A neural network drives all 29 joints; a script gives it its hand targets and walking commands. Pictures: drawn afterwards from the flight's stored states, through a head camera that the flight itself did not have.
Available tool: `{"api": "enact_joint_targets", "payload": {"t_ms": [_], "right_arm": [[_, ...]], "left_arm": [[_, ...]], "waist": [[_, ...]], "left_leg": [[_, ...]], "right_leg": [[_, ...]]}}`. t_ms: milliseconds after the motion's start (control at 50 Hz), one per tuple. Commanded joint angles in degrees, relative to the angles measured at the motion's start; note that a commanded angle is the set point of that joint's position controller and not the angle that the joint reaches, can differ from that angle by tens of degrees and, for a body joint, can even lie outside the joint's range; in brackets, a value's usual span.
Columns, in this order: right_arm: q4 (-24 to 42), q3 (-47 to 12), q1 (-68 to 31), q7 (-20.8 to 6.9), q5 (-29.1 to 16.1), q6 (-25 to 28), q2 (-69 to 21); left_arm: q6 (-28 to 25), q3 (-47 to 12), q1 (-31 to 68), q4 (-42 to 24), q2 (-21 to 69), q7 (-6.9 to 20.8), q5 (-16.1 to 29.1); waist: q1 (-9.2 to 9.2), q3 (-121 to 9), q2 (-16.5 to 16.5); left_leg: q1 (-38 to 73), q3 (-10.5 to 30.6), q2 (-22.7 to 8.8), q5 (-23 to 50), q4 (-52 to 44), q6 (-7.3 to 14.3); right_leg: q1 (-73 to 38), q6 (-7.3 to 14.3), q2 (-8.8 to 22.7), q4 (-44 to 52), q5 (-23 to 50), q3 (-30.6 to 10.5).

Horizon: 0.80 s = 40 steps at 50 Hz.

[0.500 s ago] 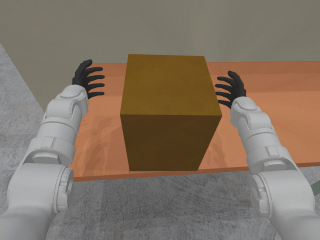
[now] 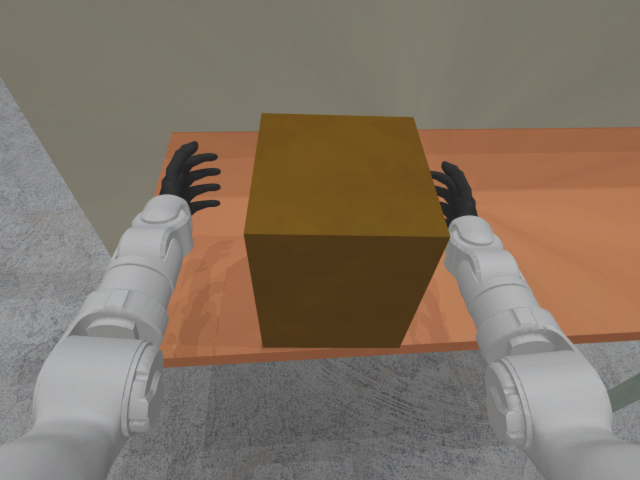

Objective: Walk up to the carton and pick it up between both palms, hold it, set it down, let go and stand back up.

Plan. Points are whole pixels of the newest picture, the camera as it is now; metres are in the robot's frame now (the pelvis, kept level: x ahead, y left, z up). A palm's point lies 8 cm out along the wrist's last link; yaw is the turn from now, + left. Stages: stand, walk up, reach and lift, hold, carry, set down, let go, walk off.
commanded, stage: reach and lift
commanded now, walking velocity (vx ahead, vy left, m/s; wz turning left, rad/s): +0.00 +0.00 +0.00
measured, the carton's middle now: (334, 237) +0.43 -0.06 +0.07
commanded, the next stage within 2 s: none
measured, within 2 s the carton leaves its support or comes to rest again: leaves its support in 1.38 s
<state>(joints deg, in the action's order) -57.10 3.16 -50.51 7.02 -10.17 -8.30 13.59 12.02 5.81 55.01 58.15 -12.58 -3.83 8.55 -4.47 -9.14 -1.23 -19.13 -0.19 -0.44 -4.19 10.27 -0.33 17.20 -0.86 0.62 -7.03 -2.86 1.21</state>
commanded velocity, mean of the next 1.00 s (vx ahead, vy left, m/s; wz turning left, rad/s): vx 0.00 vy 0.00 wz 0.00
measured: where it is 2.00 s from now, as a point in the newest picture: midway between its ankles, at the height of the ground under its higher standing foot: outside the picture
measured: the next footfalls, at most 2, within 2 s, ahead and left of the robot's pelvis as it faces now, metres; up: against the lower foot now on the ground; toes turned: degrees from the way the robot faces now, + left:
none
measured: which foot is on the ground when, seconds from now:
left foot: down 0.00-1.00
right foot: down 0.00-1.00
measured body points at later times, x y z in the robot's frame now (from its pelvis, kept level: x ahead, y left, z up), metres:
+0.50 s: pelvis -0.02 +0.00 +0.00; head +0.05 +0.00 +0.45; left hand +0.47 +0.09 +0.12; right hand +0.43 -0.21 +0.10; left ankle -0.01 +0.12 -0.75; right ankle -0.01 -0.13 -0.75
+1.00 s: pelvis +0.01 -0.01 +0.00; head +0.04 -0.01 +0.45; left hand +0.46 +0.09 +0.12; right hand +0.42 -0.21 +0.11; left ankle -0.01 +0.12 -0.75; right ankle -0.01 -0.13 -0.75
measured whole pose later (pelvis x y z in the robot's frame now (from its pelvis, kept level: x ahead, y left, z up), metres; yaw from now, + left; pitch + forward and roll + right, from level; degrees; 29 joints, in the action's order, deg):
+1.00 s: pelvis +0.01 -0.01 +0.00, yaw +1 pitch +12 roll +0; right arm -44.9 31.8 -45.8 -0.4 22.4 -7.7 -4.2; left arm 8.9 31.4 51.3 48.4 4.9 -0.4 -23.6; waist -6.0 -9.4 -0.5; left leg -9.8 0.4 -0.7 3.2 -5.2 0.1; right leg 9.2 -0.3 0.2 5.3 2.7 1.8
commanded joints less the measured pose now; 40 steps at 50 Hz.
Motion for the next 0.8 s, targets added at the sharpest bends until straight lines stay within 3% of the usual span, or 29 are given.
{"api": "enact_joint_targets", "payload": {"t_ms": [0,140,300,480,580,640,720,780], "right_arm": [[7.0,2.0,-24.5,0.0,0.8,2.0,6.3],[8.3,4.5,-27.2,-0.6,4.2,2.7,3.3],[7.3,9.2,-28.6,0.2,10.9,3.0,-0.7],[8.4,8.1,-30.8,1.2,11.4,3.8,-6.8],[9.0,8.1,-30.8,1.6,13.4,3.8,-11.3],[10.5,10.2,-31.4,-0.3,17.0,3.8,-18.5],[12.8,13.5,-32.4,-8.2,25.6,3.1,-37.8],[13.0,15.7,-27.1,-11.1,30.1,2.2,-39.8]], "left_arm": [[-2.2,1.0,24.3,-6.2,-5.6,-0.6,-1.1],[-4.4,0.3,27.6,-6.7,-2.3,-1.9,-2.1],[-5.3,3.7,29.7,-5.4,1.4,-3.9,-7.6],[-5.9,8.0,30.3,-4.3,5.7,-5.5,-13.2],[-6.8,8.6,30.9,-3.9,10.8,-4.5,-14.4],[-7.2,10.5,30.5,-5.2,17.6,-2.4,-17.6],[-6.7,12.3,27.3,-7.4,36.4,4.3,-26.2],[-5.3,12.9,22.8,-10.0,38.6,6.7,-29.7]], "waist": [[-0.27,-26.1,0.0],[-0.55,-30.1,0.2],[-0.42,-30.6,0.6],[2.56,-30.9,2.0],[1.68,-29.9,3.8],[1.35,-30.3,3.8],[0.86,-32.6,1.9],[0.25,-31.7,1.1]], "left_leg": [[19.1,1.5,2.9,20.2,4.9,-2.4],[19.1,1.4,2.5,20.4,4.7,-2.0],[17.2,0.8,2.6,18.7,2.7,-1.0],[13.6,-0.4,2.9,18.8,-0.4,0.4],[12.6,-0.6,2.9,18.5,-2.4,1.0],[13.6,-0.5,3.0,19.8,-3.9,1.3],[16.1,0.0,2.8,24.0,-8.1,1.6],[17.0,0.1,2.5,26.0,-11.6,1.5]], "right_leg": [[-6.4,-1.8,-3.5,-2.9,17.9,0.0],[-5.1,-1.1,-3.3,-1.5,15.4,0.3],[-5.7,-0.3,-2.9,0.3,12.9,0.4],[-12.9,0.3,-2.2,0.5,16.2,-0.6],[-16.1,0.4,-1.9,1.7,17.5,-0.9],[-17.1,0.6,-1.9,3.8,18.5,-0.8],[-20.6,0.6,-2.1,8.6,22.7,-0.2],[-24.1,0.2,-2.3,11.1,26.7,0.6]]}}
